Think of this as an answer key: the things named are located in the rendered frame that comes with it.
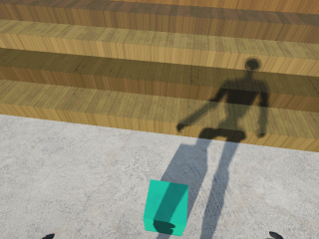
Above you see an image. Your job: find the carton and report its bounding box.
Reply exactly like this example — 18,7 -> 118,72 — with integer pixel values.
143,179 -> 188,237

